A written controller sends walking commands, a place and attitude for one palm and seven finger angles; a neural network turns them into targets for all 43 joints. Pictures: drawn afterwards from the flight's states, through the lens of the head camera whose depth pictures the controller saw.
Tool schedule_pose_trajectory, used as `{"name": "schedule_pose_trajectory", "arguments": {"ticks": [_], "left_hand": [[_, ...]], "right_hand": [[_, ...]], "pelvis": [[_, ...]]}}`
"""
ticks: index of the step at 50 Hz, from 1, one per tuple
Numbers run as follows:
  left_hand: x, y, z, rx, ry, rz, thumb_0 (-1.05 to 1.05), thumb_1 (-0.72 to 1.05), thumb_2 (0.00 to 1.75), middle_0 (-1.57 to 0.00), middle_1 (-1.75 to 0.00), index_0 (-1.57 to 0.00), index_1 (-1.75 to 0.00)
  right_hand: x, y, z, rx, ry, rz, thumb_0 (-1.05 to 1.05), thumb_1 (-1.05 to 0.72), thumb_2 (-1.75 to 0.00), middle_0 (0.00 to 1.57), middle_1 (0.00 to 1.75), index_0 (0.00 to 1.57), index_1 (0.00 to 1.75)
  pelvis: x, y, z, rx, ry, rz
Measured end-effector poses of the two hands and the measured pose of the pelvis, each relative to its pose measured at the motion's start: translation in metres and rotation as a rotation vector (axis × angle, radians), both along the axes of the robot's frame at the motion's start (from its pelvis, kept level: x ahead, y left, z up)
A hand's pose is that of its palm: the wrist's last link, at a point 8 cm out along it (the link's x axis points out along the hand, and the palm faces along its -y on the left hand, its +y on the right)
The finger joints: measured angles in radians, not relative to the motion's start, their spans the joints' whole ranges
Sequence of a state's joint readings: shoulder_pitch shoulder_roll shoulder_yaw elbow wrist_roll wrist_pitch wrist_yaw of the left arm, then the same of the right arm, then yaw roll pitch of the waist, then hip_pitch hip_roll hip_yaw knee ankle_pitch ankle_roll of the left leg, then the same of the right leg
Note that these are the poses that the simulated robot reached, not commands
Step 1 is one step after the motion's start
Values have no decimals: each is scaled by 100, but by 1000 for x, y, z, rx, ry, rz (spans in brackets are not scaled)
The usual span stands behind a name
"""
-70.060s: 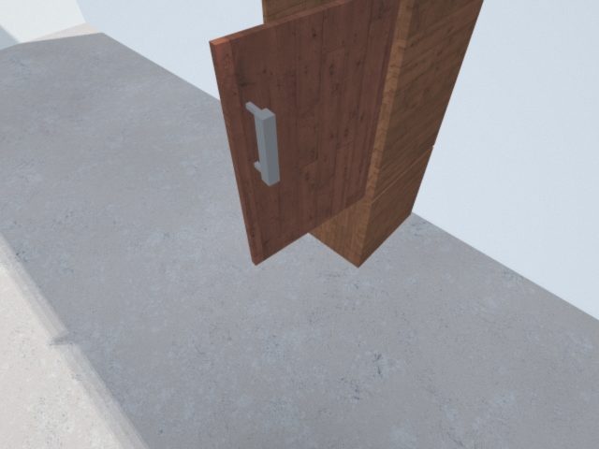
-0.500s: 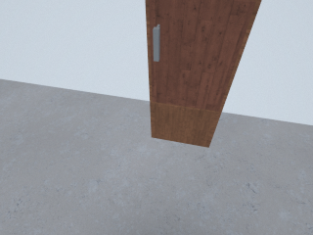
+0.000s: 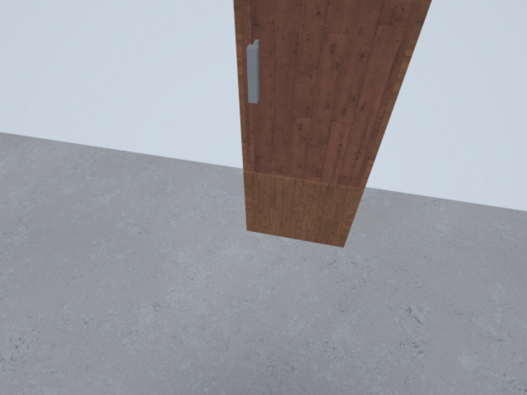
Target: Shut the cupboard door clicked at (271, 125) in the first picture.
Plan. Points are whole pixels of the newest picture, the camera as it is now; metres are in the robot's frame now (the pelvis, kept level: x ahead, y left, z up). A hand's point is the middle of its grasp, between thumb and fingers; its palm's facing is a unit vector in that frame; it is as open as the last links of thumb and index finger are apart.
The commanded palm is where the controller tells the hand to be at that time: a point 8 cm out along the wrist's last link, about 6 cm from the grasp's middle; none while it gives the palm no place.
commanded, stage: look to check the result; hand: left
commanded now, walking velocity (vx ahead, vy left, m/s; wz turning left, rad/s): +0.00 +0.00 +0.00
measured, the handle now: (255, 71) +0.89 +0.06 +0.05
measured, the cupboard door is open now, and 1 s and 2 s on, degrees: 0 0 0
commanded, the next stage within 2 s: stand and wait in 0.36 s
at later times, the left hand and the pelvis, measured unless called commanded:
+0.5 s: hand out of the picture +0.03 +0.18 -0.17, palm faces +0.01 -0.98 -0.21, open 7.4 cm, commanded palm none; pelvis +0.02 -0.01 +0.00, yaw +0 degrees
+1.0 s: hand out of the picture +0.04 +0.18 -0.17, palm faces +0.01 -0.97 -0.23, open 7.4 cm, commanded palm none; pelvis +0.03 -0.01 +0.00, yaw +1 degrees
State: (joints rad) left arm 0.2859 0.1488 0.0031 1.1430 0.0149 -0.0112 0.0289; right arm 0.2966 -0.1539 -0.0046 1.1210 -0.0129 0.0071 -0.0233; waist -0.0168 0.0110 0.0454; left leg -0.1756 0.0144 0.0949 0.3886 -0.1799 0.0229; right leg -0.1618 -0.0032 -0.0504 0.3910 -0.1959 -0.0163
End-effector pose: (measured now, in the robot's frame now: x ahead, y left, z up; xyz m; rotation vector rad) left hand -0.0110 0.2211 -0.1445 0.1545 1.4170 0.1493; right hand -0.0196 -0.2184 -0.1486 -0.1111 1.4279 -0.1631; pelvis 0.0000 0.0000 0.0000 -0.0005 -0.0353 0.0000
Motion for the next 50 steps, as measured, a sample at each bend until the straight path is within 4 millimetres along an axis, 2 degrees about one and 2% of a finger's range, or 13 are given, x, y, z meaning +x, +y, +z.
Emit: {"name": "schedule_pose_trajectory", "arguments": {"ticks": [7, 26, 50], "left_hand": [[5, 1, 1, 9, 3, -2, 0, 91, 90, -20, -30, -20, -30], [33, 3, 2, 12, -37, -11, 0, 91, 90, -20, -30, -20, -30], [50, 10, 6, 37, -44, -6, 0, 91, 90, -20, -30, -20, -30]], "right_hand": [[10, -7, 1, -9, -8, 5, 0, -90, -89, 20, 30, 20, 30], [41, -20, 6, -38, -43, 34, 0, -90, -89, 20, 30, 20, 30], [63, -29, 7, -50, -50, 55, 0, -90, -89, 20, 30, 20, 30]], "pelvis": [[5, -3, 1, 0, -1, -2], [18, -6, 2, -2, 1, 4], [32, -9, 3, 1, 5, 12]]}}
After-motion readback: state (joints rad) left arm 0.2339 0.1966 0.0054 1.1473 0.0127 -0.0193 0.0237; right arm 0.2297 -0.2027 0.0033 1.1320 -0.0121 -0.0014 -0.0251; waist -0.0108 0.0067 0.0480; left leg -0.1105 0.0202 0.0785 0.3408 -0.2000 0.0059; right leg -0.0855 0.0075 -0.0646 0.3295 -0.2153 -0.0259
